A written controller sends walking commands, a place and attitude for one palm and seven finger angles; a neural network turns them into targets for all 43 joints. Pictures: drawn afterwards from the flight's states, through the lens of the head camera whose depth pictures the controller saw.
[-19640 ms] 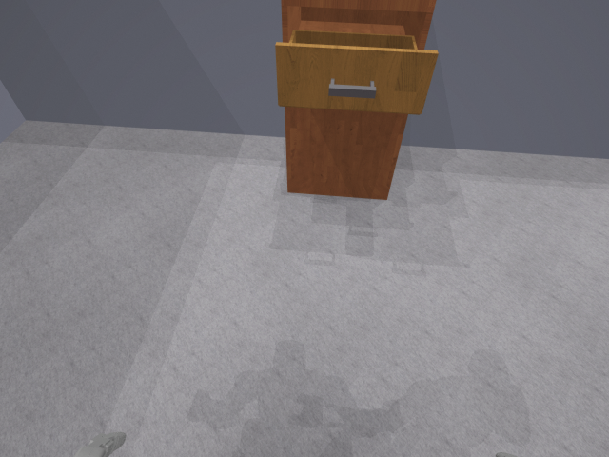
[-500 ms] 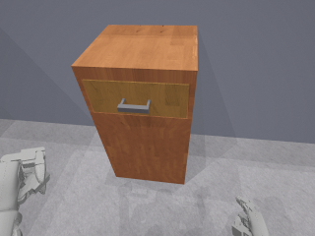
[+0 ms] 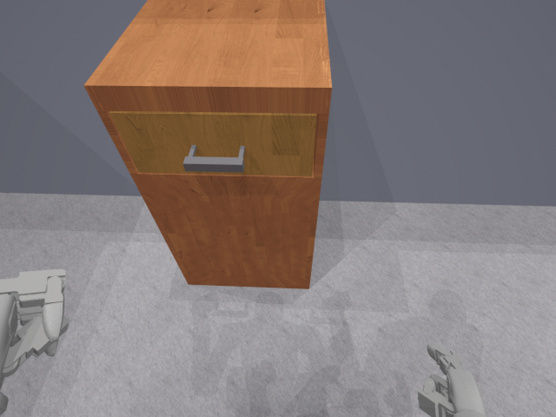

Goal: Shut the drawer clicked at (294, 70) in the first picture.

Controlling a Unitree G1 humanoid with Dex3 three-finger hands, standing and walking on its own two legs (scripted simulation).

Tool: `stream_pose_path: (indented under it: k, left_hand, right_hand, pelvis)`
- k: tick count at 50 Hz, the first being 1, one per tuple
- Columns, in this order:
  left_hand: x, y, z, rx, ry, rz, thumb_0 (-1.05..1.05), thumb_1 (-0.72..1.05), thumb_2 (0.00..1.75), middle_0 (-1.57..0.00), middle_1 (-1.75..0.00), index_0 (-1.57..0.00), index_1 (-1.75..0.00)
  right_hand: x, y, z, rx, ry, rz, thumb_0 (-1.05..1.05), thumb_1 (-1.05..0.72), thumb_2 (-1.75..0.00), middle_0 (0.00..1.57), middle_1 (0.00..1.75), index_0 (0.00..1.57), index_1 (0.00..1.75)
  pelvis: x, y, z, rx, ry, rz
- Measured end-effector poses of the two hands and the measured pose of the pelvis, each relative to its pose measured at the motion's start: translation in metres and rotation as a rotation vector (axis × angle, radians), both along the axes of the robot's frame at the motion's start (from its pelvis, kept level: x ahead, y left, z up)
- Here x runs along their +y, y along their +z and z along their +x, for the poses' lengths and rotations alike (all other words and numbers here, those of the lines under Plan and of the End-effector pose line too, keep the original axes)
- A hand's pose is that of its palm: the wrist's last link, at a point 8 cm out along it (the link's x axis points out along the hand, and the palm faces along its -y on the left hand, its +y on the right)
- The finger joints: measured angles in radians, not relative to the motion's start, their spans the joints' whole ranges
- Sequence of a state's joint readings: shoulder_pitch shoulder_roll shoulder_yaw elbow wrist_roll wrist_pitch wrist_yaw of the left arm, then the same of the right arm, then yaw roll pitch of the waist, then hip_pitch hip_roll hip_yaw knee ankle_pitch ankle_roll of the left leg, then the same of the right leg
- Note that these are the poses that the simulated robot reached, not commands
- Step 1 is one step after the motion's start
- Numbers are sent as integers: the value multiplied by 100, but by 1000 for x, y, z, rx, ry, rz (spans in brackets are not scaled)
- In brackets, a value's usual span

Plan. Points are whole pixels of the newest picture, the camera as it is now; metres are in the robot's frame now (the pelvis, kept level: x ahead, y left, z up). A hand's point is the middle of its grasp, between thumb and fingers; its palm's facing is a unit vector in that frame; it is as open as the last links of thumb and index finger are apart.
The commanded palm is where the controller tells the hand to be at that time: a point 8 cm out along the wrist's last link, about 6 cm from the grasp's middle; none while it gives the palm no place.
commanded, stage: step back with the hand held close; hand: left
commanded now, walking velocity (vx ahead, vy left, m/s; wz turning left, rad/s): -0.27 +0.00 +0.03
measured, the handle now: (216, 157) +0.63 +0.18 -0.04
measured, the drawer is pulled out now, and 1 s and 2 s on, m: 0.00 0.00 0.00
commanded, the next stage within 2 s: stop stepping back and stand still in 0.86 s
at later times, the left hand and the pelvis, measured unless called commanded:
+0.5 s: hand out of the picture +0.08 +0.26 +0.16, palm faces +0.39 -0.77 -0.51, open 3.2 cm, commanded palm +0.01 +0.30 +0.17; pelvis -0.09 +0.01 -0.01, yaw +6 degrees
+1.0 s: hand out of the picture +0.02 +0.24 +0.17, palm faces +0.33 -0.84 -0.44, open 3.2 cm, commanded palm -0.04 +0.29 +0.17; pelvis -0.17 +0.01 -0.02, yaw +0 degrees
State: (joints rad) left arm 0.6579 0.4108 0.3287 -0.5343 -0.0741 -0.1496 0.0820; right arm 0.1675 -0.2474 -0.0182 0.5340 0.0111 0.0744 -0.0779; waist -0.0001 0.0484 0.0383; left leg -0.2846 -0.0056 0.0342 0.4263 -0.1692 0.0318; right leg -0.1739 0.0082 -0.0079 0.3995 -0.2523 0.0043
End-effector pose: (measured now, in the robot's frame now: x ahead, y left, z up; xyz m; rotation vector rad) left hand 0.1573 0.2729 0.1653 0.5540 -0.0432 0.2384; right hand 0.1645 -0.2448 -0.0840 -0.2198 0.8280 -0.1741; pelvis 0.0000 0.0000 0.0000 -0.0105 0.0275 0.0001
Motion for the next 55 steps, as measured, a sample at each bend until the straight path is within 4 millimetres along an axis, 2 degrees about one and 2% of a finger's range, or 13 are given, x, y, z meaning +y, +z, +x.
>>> stream_pose_path:
  k: [7, 14, 19, 27, 33, 38, 42, 44, 46, 49, 53, 55]
  left_hand:
    - [11, 12, -27, -98, 1, 23, 1, 89, 90, -140, -160, -140, -160]
    - [18, 10, -56, -141, 6, 38, 1, 89, 90, -140, -160, -141, -160]
    - [22, 8, -81, -150, 32, 67, 1, 89, 90, -140, -160, -141, -160]
    - [20, 14, -125, -224, 68, 55, 1, 89, 90, -140, -160, -141, -160]
    - [34, 11, -132, -308, 49, 46, 1, 89, 90, -141, -160, -141, -160]
    - [43, 16, -142, -301, 60, 80, 1, 89, 90, -141, -160, -141, -160]
    - [32, 19, -164, -296, 35, 68, 1, 89, 90, -140, -160, -141, -160]
    - [21, 16, -175, -296, -3, 83, 1, 89, 90, -140, -160, -141, -160]
    - [12, 12, -180, -292, -35, 52, 1, 89, 90, -141, -160, -141, -160]
    - [9, 16, -179, -319, -75, 31, 1, 89, 90, -141, -160, -141, -160]
    - [12, 19, -173, -345, -100, 6, 1, 89, 90, -141, -160, -141, -160]
    - [12, 18, -176, -316, -102, 3, 1, 89, 90, -141, -160, -141, -160]
  right_hand:
    - [13, 4, -21, -23, 21, -9, 1, -90, -89, 20, 30, 20, 30]
    - [24, 8, -42, -81, 38, -8, 1, -90, -89, 20, 30, 20, 30]
    - [26, 4, -57, -80, 76, -17, 1, -90, -89, 20, 30, 20, 30]
    - [24, -4, -78, -40, 119, -44, 1, -90, -89, 20, 30, 21, 30]
    - [30, -1, -94, -73, 90, -78, 1, -90, -89, 20, 30, 21, 30]
    - [43, 6, -109, -104, 110, -40, 1, -90, -89, 20, 30, 20, 30]
    - [48, 4, -120, -111, 148, -6, 1, -90, -89, 20, 30, 21, 30]
    - [47, -2, -126, -120, 160, 7, 1, -90, -89, 20, 30, 21, 30]
    - [44, -8, -137, -95, 148, 5, 1, -90, -89, 20, 30, 21, 30]
    - [40, -9, -159, -60, 106, -13, 1, -90, -89, 20, 30, 21, 30]
    - [32, 1, -189, -96, 48, -17, 1, -90, -89, 20, 30, 21, 30]
    - [27, 9, -205, -132, 29, -13, 1, -90, -89, 20, 30, 21, 30]
  pelvis:
    - [7, -2, -26, -9, 9, -11]
    - [13, -6, -52, -16, 23, -23]
    - [10, -10, -70, -19, 69, -24]
    - [8, -14, -92, -26, 94, -34]
    - [18, -21, -110, -48, 88, -52]
    - [15, -15, -128, -13, 108, -84]
    - [10, -16, -144, 48, 79, -72]
    - [5, -24, -156, 72, 31, -31]
    - [6, -24, -166, 52, 6, -44]
    - [10, -20, -167, 28, -8, -37]
    - [11, -16, -188, -19, -22, -25]
    - [10, -14, -200, -37, -25, -30]
